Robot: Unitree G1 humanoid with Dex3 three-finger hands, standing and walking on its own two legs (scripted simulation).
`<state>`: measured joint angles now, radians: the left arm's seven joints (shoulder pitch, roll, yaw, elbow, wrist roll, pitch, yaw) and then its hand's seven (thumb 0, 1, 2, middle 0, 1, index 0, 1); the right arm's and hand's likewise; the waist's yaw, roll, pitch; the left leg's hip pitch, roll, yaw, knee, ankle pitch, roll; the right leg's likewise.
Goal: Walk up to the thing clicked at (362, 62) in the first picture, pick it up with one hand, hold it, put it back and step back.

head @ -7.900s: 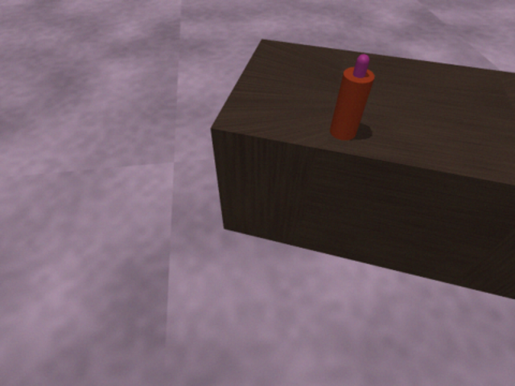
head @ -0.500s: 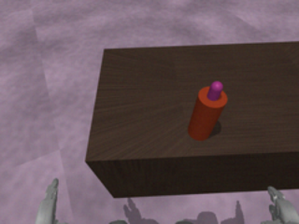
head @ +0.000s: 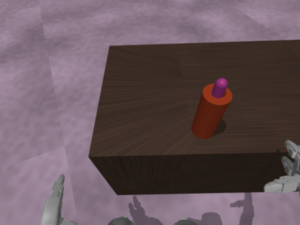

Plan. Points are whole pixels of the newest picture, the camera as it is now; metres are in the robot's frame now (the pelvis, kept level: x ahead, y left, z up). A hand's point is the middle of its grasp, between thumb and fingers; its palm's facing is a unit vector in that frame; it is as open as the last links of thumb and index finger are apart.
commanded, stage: go down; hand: right
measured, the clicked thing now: (211, 108) +0.45 -0.17 +0.00
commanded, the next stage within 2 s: approach in 1.34 s
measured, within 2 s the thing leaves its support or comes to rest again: neither
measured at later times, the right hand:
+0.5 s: hand (287, 145) +0.32 -0.35 +0.01, palm faces +0.23 +0.97 -0.09, open 17.6 cm
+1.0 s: hand (295, 128) +0.36 -0.36 +0.04, palm faces +0.25 +0.97 -0.05, open 17.6 cm
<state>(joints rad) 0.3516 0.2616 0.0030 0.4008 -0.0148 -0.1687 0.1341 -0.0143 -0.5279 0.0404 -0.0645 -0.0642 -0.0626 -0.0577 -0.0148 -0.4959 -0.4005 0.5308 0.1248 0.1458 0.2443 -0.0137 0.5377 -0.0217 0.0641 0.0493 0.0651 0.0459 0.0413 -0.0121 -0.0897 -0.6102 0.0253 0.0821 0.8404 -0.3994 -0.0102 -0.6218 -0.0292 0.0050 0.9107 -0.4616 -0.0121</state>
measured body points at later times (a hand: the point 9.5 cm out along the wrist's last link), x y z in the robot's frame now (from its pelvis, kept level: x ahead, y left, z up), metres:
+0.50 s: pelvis -0.01 -0.01 +0.00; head +0.05 -0.04 +0.45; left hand +0.14 +0.26 -0.05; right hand +0.31 -0.40 +0.02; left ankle +0.01 +0.13 -0.69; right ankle -0.01 -0.11 -0.70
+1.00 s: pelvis -0.01 +0.00 +0.00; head +0.06 -0.04 +0.45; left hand +0.13 +0.26 -0.05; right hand +0.34 -0.41 +0.05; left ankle +0.01 +0.13 -0.69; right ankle -0.01 -0.11 -0.70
